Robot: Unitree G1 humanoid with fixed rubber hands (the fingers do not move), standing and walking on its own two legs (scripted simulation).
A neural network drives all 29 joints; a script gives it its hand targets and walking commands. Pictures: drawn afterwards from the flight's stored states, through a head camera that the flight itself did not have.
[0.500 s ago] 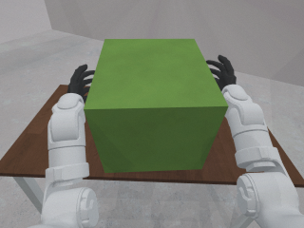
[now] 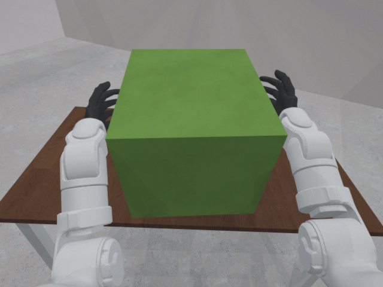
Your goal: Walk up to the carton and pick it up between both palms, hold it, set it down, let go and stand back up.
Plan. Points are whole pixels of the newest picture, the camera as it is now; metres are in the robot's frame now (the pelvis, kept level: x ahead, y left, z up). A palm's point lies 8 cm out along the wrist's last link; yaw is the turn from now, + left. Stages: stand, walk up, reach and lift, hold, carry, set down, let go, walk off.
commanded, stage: hold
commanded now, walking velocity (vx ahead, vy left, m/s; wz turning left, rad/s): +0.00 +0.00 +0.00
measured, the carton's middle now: (191, 129) +0.42 -0.01 +0.16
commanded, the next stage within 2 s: set down in 0.50 s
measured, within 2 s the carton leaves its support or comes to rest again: neither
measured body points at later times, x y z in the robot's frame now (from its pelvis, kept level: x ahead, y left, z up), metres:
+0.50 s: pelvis +0.00 +0.00 +0.00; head -0.07 +0.02 +0.45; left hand +0.37 +0.18 +0.23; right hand +0.38 -0.19 +0.25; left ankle +0.00 +0.12 -0.75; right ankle +0.02 -0.12 -0.75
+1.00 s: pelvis +0.01 -0.01 +0.00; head -0.03 +0.02 +0.45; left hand +0.38 +0.19 +0.19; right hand +0.40 -0.18 +0.20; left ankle +0.00 +0.12 -0.75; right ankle +0.02 -0.12 -0.75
